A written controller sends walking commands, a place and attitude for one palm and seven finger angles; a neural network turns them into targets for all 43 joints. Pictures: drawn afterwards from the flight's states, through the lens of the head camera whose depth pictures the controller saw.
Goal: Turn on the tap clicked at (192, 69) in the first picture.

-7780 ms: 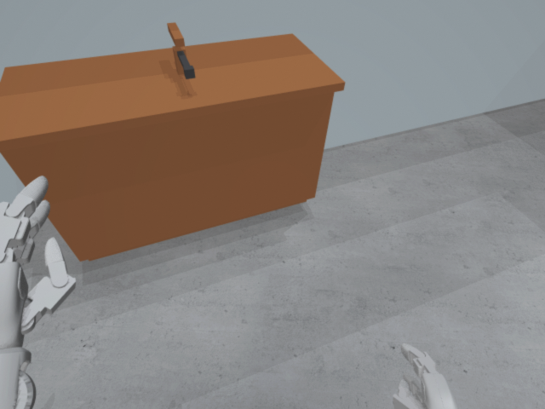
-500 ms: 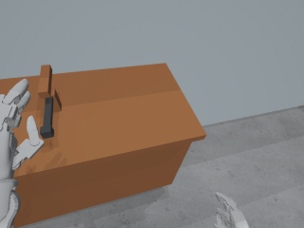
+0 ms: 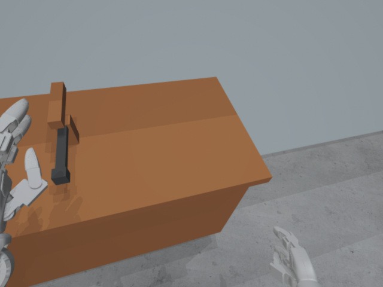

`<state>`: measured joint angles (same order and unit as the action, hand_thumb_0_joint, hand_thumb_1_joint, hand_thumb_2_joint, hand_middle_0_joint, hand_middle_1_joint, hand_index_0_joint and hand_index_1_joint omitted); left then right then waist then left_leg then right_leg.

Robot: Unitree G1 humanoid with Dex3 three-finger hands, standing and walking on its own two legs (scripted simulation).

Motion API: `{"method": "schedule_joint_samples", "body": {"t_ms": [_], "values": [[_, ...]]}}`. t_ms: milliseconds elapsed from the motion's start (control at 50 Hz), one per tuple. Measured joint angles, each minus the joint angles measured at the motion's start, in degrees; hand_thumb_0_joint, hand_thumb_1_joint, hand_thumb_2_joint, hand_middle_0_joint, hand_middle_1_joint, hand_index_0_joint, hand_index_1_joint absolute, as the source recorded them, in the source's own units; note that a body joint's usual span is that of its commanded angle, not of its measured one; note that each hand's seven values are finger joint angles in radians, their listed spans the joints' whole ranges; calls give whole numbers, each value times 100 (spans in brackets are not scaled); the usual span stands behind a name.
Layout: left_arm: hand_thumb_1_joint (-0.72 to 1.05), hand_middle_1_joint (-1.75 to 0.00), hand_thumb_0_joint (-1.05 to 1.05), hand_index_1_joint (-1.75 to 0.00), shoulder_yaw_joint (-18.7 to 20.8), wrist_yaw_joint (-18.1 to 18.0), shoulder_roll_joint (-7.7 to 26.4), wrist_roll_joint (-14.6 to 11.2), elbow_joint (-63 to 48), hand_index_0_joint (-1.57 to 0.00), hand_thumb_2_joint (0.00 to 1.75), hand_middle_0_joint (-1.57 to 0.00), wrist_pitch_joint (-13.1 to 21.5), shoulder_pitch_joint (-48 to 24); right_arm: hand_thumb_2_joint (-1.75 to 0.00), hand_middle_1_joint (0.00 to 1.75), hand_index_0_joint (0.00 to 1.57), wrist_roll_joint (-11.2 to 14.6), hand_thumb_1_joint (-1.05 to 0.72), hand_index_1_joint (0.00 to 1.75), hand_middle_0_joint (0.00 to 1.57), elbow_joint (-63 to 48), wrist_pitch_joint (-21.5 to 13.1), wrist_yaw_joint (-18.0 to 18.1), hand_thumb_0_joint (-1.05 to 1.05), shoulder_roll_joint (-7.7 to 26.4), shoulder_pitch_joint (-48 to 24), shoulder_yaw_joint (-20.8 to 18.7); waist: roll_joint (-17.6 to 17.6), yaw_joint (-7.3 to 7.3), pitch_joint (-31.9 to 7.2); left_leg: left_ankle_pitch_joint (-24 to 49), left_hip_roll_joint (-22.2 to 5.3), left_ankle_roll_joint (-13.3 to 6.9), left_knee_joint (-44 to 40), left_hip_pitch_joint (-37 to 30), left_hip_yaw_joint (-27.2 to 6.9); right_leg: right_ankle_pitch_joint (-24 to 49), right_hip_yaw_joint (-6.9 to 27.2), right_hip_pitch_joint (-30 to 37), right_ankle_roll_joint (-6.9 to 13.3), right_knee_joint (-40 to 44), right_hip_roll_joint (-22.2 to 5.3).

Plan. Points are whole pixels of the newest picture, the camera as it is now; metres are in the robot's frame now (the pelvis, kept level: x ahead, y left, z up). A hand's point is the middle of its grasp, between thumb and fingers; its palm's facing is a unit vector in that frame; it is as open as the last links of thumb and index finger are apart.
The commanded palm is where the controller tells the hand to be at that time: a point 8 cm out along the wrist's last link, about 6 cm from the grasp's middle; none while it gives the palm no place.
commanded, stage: come to a stop and stand still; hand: left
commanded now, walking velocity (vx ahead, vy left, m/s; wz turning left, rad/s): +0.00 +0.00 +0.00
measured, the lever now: (60, 175) +0.31 +0.31 +0.01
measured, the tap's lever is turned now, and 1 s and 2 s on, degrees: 0 0 0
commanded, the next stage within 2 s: look again from close up in 0.04 s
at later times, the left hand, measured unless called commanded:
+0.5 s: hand (39, 199) +0.19 +0.24 +0.16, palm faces +0.37 -0.86 -0.36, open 7.4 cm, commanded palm +0.14 +0.27 +0.18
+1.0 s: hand (66, 196) +0.20 +0.21 +0.16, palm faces +0.36 -0.86 -0.35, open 7.4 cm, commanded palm +0.15 +0.25 +0.18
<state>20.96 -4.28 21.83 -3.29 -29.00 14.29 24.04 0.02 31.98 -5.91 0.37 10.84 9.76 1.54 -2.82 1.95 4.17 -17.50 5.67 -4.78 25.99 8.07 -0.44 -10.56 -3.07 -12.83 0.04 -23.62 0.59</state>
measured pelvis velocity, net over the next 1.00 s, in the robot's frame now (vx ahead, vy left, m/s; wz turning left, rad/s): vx -0.01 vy -0.03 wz -0.01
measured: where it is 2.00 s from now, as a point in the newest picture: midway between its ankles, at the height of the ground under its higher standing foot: outside the picture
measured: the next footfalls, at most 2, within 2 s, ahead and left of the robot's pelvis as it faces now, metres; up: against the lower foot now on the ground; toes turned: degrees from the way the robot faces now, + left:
none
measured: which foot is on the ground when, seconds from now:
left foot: down 0.00-1.00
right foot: down 0.00-1.00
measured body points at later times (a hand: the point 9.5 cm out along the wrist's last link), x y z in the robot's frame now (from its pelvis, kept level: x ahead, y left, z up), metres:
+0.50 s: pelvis -0.02 +0.00 +0.00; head +0.00 +0.02 +0.45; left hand +0.17 +0.29 +0.18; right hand +0.15 -0.23 -0.07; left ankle -0.04 +0.04 -0.74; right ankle +0.02 -0.12 -0.74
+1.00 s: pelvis -0.01 -0.03 +0.00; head +0.00 -0.02 +0.45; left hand +0.18 +0.25 +0.18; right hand +0.16 -0.26 -0.07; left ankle -0.04 +0.04 -0.74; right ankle +0.02 -0.12 -0.74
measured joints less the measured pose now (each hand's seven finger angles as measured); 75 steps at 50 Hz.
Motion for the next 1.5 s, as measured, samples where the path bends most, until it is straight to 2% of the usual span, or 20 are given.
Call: {"method": "schedule_joint_samples", "body": {"t_ms": [420,640,980,1300,1320,1340,1380,1400,1440,1500], "values": [[89,-30,2,-30,-29,-19,-90,42,223,-21,90,-21,8,39,-90,30,20,15,-91,30,20,84,110,74,2,17,196,0,112,-10,-66,204,32,6,-152,-1,82,209,74,-42,-8,89,-33],[89,-30,2,-30,-102,-47,-213,125,394,-21,90,-21,39,-18,-90,30,20,5,-91,30,20,138,36,102,2,81,264,-28,116,-26,-133,255,-27,-22,-197,-28,67,240,51,-26,80,113,28],[89,-30,2,-30,-130,-56,-195,66,402,-21,90,-21,-13,81,-90,30,20,14,-91,30,20,157,-40,87,2,122,218,-38,146,-51,-225,162,-182,88,-166,-29,2,183,-20,15,239,173,182],[89,-30,2,-30,-131,-69,-132,6,308,-21,90,-21,-86,193,-90,30,20,37,-91,30,20,145,0,96,2,130,171,-46,184,-82,-275,121,-222,138,-190,-76,-41,126,-58,63,284,187,221],[89,-30,2,-30,-63,28,43,298,372,-21,90,-21,-121,-124,-90,30,20,0,-91,30,20,97,-113,121,2,137,255,-78,182,37,-213,103,-238,133,-107,-14,-52,118,-75,28,238,150,231],[89,-30,2,-30,67,139,342,454,599,-22,90,-22,-45,-708,-90,30,20,22,-91,30,20,90,-246,120,2,139,319,-110,165,162,-117,70,-240,136,46,114,-91,100,-125,-62,247,53,228],[88,-30,2,-30,425,212,728,438,1186,-22,90,-22,99,-1792,-90,30,20,22,-91,30,20,177,-301,-8,2,143,238,-102,112,276,76,49,-197,176,221,265,-104,33,-157,-255,335,-215,175],[88,-30,2,-30,616,192,786,338,1343,-22,90,-22,109,-2043,-90,30,20,27,-91,30,20,203,-266,-102,2,155,157,-76,128,259,123,46,-199,186,263,311,-67,26,-127,-321,351,-278,179],[89,-30,2,-30,837,106,684,94,1291,-22,90,-21,119,-1922,-90,30,20,83,-91,30,20,180,-190,-281,2,167,54,-65,230,133,124,41,-225,157,271,349,49,75,-17,-389,336,-273,215],[90,-30,2,-30,528,103,272,-35,792,-21,90,-20,159,-955,-90,30,20,150,-91,30,20,87,-118,-381,2,149,105,-92,362,-96,44,76,-231,115,116,270,202,141,144,-373,268,-174,236]]}}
